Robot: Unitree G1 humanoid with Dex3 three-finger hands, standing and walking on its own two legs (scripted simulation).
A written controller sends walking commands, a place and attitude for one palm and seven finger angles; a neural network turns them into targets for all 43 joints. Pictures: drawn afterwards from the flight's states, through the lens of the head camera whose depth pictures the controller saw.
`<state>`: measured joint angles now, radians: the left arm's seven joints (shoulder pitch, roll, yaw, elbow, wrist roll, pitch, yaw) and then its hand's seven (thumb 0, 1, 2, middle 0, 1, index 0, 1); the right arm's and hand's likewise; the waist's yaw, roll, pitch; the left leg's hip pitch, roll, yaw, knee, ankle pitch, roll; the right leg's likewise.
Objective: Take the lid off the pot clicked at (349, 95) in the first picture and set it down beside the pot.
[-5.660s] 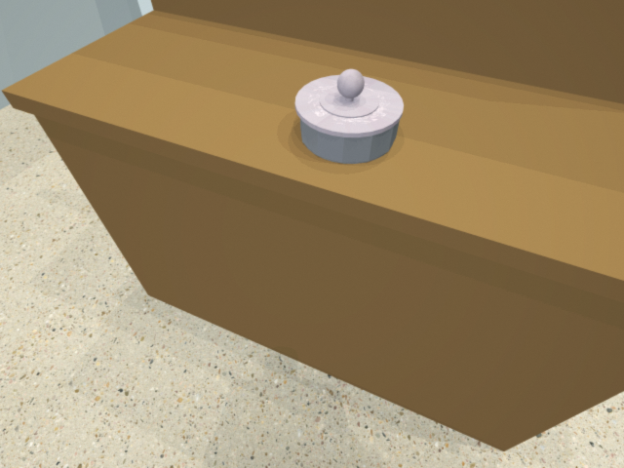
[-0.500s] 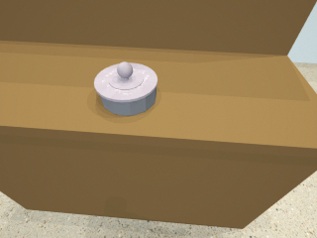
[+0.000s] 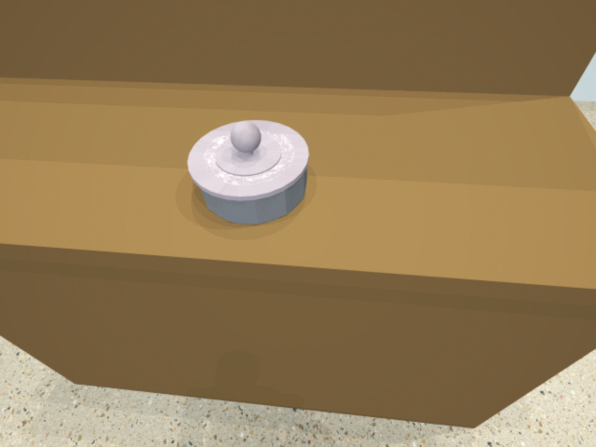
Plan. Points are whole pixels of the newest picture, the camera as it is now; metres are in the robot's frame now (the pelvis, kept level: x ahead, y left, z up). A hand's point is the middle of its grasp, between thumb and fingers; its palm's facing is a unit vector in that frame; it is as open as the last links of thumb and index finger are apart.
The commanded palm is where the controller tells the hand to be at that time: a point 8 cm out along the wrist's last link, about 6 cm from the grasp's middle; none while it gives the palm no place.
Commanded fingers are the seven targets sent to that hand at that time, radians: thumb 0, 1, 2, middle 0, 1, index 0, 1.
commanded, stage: look again from close up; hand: left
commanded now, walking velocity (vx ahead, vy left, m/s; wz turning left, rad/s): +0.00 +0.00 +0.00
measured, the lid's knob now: (245, 137) +0.49 +0.11 +0.17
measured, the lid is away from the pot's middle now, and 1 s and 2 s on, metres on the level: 0.00 0.00 0.00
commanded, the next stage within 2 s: shuffle to correct the standing spot in 1.00 s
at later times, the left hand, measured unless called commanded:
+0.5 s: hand out of the picture +0.09 +0.16 -0.17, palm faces -0.01 -0.97 -0.22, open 7.3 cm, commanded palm none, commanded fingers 0.00 0.90 0.90 -0.20 -0.30 -0.20 -0.30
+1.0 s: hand out of the picture +0.08 +0.16 -0.17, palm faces +0.00 -0.98 -0.20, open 7.3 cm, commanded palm none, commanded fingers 0.00 0.90 0.90 -0.20 -0.30 -0.20 -0.30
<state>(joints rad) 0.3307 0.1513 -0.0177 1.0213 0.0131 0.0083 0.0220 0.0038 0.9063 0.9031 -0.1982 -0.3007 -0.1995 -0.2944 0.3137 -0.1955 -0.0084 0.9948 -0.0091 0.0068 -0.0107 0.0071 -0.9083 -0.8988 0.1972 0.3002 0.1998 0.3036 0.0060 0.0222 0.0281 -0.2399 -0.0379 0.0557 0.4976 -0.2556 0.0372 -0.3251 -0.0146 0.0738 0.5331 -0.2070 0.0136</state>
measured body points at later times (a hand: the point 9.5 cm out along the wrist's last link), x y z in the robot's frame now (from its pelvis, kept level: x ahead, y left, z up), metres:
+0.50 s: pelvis +0.05 -0.02 +0.00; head +0.08 -0.02 +0.45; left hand +0.09 +0.21 -0.15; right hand +0.06 -0.24 -0.16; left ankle +0.01 +0.10 -0.73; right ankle +0.05 -0.13 -0.73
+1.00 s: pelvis +0.06 -0.02 +0.01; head +0.10 -0.01 +0.45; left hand +0.08 +0.21 -0.15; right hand +0.07 -0.24 -0.15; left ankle +0.01 +0.10 -0.73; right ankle +0.05 -0.13 -0.73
